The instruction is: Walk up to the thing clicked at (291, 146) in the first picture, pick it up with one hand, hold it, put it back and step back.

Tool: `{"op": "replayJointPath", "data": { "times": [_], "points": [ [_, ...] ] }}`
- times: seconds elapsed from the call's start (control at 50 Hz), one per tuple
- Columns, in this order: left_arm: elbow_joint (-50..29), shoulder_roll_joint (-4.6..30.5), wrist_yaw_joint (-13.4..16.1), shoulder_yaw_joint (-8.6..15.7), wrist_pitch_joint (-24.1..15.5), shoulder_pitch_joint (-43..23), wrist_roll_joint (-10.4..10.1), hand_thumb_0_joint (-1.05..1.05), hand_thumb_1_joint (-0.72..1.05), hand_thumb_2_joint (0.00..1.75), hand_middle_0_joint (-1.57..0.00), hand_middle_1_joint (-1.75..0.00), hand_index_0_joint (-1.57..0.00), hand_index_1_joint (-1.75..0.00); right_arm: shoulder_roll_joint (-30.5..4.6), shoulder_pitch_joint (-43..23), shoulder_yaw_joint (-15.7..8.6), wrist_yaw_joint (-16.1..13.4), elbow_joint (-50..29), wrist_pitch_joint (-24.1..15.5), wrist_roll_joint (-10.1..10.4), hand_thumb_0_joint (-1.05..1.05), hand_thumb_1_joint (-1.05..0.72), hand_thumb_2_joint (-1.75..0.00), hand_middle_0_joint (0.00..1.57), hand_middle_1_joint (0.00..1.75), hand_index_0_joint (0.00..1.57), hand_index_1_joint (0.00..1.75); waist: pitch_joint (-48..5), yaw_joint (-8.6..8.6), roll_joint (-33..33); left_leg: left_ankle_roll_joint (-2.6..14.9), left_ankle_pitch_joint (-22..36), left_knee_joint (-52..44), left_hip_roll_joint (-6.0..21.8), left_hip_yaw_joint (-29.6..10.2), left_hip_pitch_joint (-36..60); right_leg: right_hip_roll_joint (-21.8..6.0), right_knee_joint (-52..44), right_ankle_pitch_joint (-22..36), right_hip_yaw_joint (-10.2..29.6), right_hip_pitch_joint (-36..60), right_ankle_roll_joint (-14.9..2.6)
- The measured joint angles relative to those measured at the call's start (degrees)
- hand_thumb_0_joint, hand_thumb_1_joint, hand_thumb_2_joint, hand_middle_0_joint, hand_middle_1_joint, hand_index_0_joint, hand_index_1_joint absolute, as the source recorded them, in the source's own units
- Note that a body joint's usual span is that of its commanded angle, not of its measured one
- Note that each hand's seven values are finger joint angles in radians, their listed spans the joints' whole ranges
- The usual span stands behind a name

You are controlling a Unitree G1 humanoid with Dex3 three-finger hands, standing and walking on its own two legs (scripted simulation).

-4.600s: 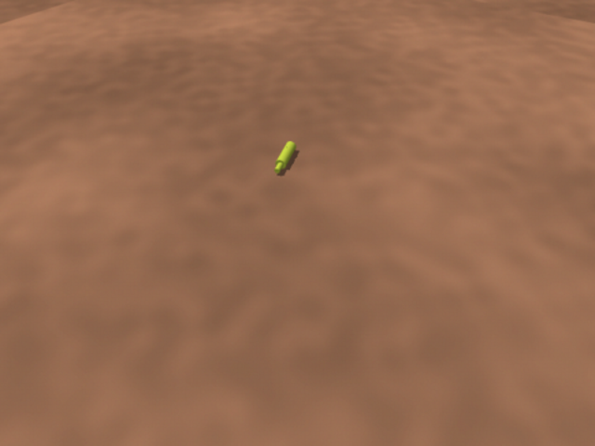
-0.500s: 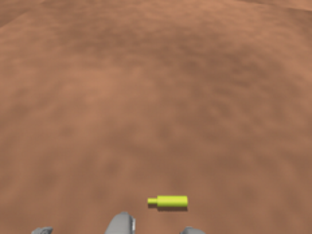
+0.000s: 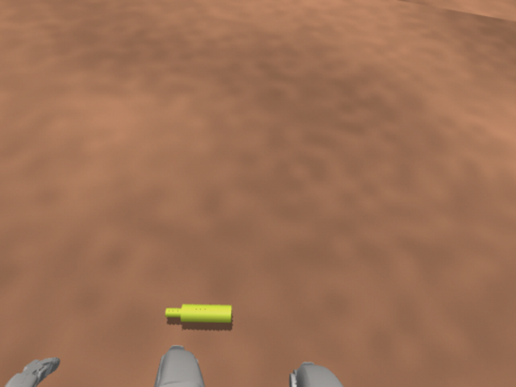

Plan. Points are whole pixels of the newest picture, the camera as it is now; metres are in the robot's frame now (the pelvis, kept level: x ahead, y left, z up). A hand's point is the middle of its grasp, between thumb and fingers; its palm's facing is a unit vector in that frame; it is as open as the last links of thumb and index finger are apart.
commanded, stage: walk up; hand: left
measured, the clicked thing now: (199, 313) +0.43 +0.17 -0.67
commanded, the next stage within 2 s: none
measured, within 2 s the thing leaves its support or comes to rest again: neither
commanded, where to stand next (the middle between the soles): +0.09 -0.03 m, yaw +3 degrees
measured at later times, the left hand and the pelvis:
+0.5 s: hand out of the picture +0.05 +0.16 -0.08, palm faces +0.08 -0.92 -0.38, open 7.4 cm; pelvis +0.00 -0.11 +0.06, yaw +5 degrees
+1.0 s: hand out of the picture +0.06 +0.21 -0.09, palm faces +0.15 -0.94 -0.31, open 7.4 cm; pelvis +0.02 -0.06 +0.07, yaw +8 degrees
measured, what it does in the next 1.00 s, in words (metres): steps on the spot: left foot, then left foot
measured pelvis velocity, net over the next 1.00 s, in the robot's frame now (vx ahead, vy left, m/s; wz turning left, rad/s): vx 0.02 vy -0.06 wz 0.15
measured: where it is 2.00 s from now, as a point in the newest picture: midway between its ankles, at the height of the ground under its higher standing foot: outside the picture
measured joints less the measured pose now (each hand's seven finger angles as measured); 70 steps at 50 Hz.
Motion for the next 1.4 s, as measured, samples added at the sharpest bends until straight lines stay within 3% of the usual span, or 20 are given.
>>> {"op": "replayJointPath", "data": {
  "times": [0.04,0.08,0.14,0.18,0.22,0.26,0.34,0.4,0.44,0.5,0.64,0.82,0.86,0.9,1.06,1.4],
  "points": [
    [0.89,-2.73,0.44,-1.3,0.11,0.18,-0.24,0.0,0.9,0.9,-0.2,-0.3,-0.2,-0.3,-0.03,-2.07,-0.34,-0.62,1.46,0.4,1.0,0.0,-0.9,-0.89,0.21,0.3,0.2,0.3,0.1,0.59,1.02,-0.08,-0.64,6.24,-4.32,1.3,-1.11,0.58,-2.07,1.47,-0.73,0.83,-1.01],
    [1.59,-4.81,0.62,-2.71,0.1,0.68,-0.16,0.0,0.9,0.9,-0.2,-0.3,-0.21,-0.3,0.45,-2.95,0.2,-0.41,2.01,-0.48,1.88,0.0,-0.9,-0.89,0.2,0.3,0.2,0.3,-0.05,1.17,1.66,-0.12,0.3,7.41,-6.96,5.83,-0.8,1.09,-5.52,3.47,-1.43,2.09,-2.48],
    [3.09,-6.3,1.18,-3.93,-0.67,1.67,-0.34,0.01,0.9,0.9,-0.21,-0.3,-0.21,-0.3,2.32,-2.29,1.5,1.51,2.05,-1.49,1.84,0.0,-0.9,-0.9,0.2,0.3,0.2,0.3,-1.16,1.77,1.53,0.42,0.43,2.14,-9.11,12.45,2.77,1.78,-10.11,5.61,-2.93,3.94,-4.58],
    [4.41,-6.42,1.74,-4.4,-1.68,2.37,-0.97,0.01,0.9,0.9,-0.21,-0.3,-0.21,-0.3,3.99,-1.67,2.4,2.94,2.03,-1.55,1.51,0.0,-0.9,-0.9,0.2,0.3,0.2,0.3,-2.01,1.94,0.98,0.81,0.33,-4.04,-10.49,14.38,6.57,2.13,-12.18,6.46,-3.95,4.79,-5.41],
    [5.96,-6.15,2.33,-4.74,-2.65,2.99,-1.95,0.01,0.9,0.9,-0.21,-0.31,-0.21,-0.31,5.6,-1.42,3.25,4.13,1.89,-1.48,1.14,0.0,-0.9,-0.9,0.2,0.3,0.2,0.3,-2.64,1.76,0.43,1.27,2.49,-12.3,-11.61,14.47,11.2,2.38,-13.12,6.8,-4.89,5.14,-5.73],
    [7.66,-5.62,2.89,-5.16,-3.2,3.07,-2.84,0.01,0.9,0.9,-0.21,-0.31,-0.21,-0.31,7.42,-1.84,3.73,4.78,1.91,-1.54,0.74,0.0,-0.9,-0.9,0.2,0.3,0.2,0.3,-2.5,1.04,-0.76,1.41,8.31,-19.65,-12.76,13.86,14.82,1.75,-13.02,6.57,-5.52,5.35,-5.95],
    [11.2,-6.83,3.61,-6.03,-4.3,2.85,-3.54,0.01,0.9,0.9,-0.21,-0.3,-0.21,-0.3,8.95,-3.27,4.69,6.21,1.85,-0.98,0.84,0.0,-0.9,-0.89,0.2,0.3,0.2,0.3,-2.26,0.69,0.74,0.7,9.39,-21.34,-11.45,12.74,16.55,2.95,-16.91,7.76,-6.62,8.26,-3.87],
    [13.02,-7.33,3.78,-6.31,-6.0,2.05,-3.14,0.01,0.9,0.9,-0.21,-0.3,-0.21,-0.3,9.62,-5.03,5.15,6.78,2.67,-0.18,1.67,0.0,-0.9,-0.89,0.21,0.3,0.2,0.3,-2.28,0.7,2.24,-0.17,10.41,-22.33,-10.4,11.06,17.28,4.35,-21.12,10.14,-8.03,10.69,-7.46],
    [13.73,-7.6,3.96,-6.38,-7.0,1.3,-3.05,0.01,0.9,0.9,-0.21,-0.3,-0.21,-0.3,9.68,-6.37,5.22,6.83,3.3,0.46,1.96,0.0,-0.9,-0.89,0.21,0.3,0.2,0.3,-2.29,0.94,2.64,0.26,8.24,-22.76,-10.81,9.57,17.35,4.29,-23.02,11.06,-8.3,11.55,-8.15],
    [14.57,-8.34,4.49,-6.23,-7.93,-0.01,-2.78,0.01,0.9,0.9,-0.21,-0.3,-0.21,-0.3,9.07,-7.94,4.81,6.89,4.43,1.41,2.17,0.0,-0.9,-0.89,0.2,0.3,0.2,0.3,-2.06,1.5,3.57,0.55,6.72,-22.34,-11.25,6.82,17.18,3.82,-26.95,13.0,-8.65,13.7,-7.85],
    [16.26,-8.95,5.16,-5.08,-7.86,-1.34,-2.04,0.01,0.9,0.9,-0.21,-0.3,-0.21,-0.3,7.06,-9.3,3.97,6.76,7.68,2.49,1.93,0.0,-0.9,-0.9,0.2,0.3,0.2,0.3,-3.14,2.3,5.36,-1.0,11.41,-21.57,-9.92,4.03,16.62,2.84,-34.61,16.54,-9.57,18.24,-7.15],
    [17.37,-7.27,4.09,-3.72,-5.5,-2.08,-1.91,0.01,0.9,0.9,-0.21,-0.3,-0.21,-0.3,7.25,-7.95,3.57,6.64,11.13,1.78,0.75,0.0,-0.9,-0.9,0.2,0.3,0.2,0.3,-4.23,1.3,4.99,-0.97,12.57,-29.76,-6.88,8.75,20.81,2.47,-31.6,13.86,-12.15,17.97,-6.28],
    [18.04,-6.75,3.89,-3.93,-4.92,-2.37,-2.26,0.01,0.9,0.9,-0.21,-0.3,-0.21,-0.3,8.15,-7.96,3.44,6.47,11.84,1.15,0.31,0.0,-0.9,-0.9,0.2,0.3,0.2,0.3,-3.91,0.95,3.18,-2.62,15.7,-32.12,-7.84,9.48,22.12,1.23,-29.49,12.6,-11.64,17.28,-5.57],
    [19.05,-6.77,3.66,-4.2,-4.59,-2.48,-2.91,0.01,0.9,0.9,-0.2,-0.3,-0.21,-0.3,8.89,-7.74,3.9,6.48,12.04,0.64,0.21,0.0,-0.9,-0.9,0.2,0.3,0.2,0.3,-4.23,0.45,2.03,-3.03,15.51,-32.59,-8.37,9.87,22.31,1.2,-29.59,12.05,-10.3,17.2,-4.4],
    [21.85,-8.32,3.54,-5.49,-5.05,-5.0,-3.8,0.01,0.9,0.9,-0.2,-0.3,-0.21,-0.3,10.53,-10.4,5.47,6.25,12.42,-0.04,1.31,0.0,-0.9,-0.9,0.2,0.3,0.2,0.3,-3.46,-0.02,1.22,-2.13,16.19,-35.98,-8.52,11.02,24.71,1.78,-36.37,15.61,-8.63,20.68,-3.67],
    [24.4,-7.79,3.43,-6.3,-5.01,-8.95,-3.29,0.0,0.9,0.9,-0.2,-0.3,-0.21,-0.3,11.45,-15.24,5.17,6.38,12.44,-0.92,1.29,0.0,-0.9,-0.9,0.2,0.3,0.2,0.3,-4.73,0.09,1.57,0.01,19.29,-43.39,-10.82,13.44,28.69,-0.19,-42.12,18.76,-6.27,23.24,-1.26]
  ]
}}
